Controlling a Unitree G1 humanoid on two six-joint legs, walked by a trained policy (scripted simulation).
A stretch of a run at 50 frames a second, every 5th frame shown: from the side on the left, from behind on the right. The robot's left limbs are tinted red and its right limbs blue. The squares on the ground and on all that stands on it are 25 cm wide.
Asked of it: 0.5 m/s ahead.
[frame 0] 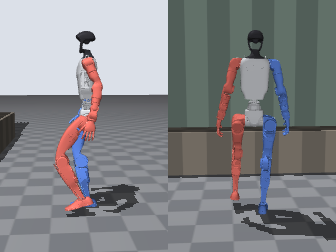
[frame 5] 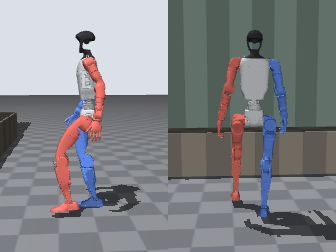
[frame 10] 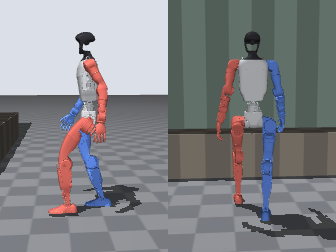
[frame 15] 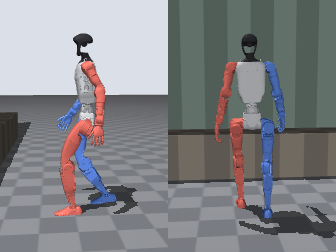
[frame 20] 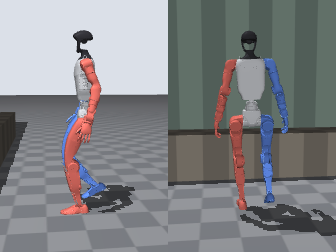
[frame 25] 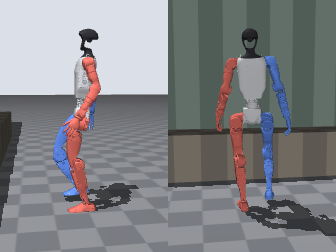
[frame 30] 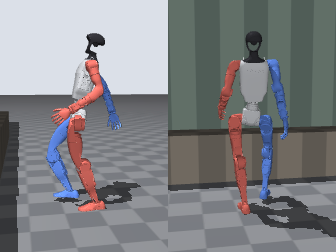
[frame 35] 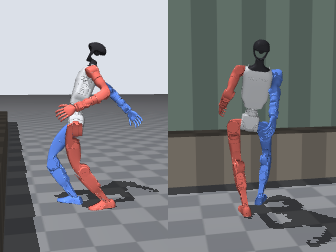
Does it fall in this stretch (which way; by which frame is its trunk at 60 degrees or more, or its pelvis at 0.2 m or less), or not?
no
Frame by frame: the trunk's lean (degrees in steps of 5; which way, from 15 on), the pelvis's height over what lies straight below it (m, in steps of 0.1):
0: 0, 0.8
5: 0, 0.8
10: 5, 0.8
15: 5, 0.8
20: 5, 0.8
25: 5, 0.8
30: 15 backward, 0.8
35: 20 backward, 0.7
